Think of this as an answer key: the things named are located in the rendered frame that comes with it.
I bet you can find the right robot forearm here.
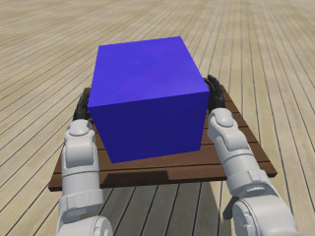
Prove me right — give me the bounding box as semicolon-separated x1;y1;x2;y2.
207;107;297;230

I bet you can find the left robot upper arm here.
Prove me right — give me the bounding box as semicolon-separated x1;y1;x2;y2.
57;215;113;236

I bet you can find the table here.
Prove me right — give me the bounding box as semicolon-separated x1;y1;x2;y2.
47;85;278;220

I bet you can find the left robot hand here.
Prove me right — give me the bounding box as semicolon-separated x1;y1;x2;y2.
73;90;94;125

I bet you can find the carton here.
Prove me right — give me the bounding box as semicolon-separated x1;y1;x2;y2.
88;36;210;164

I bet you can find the right robot hand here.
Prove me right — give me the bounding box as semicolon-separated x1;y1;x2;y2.
203;74;226;115

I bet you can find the right robot upper arm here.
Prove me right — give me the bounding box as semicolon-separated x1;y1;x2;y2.
232;195;315;236

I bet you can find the left robot forearm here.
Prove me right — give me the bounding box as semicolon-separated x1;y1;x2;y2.
55;119;104;236

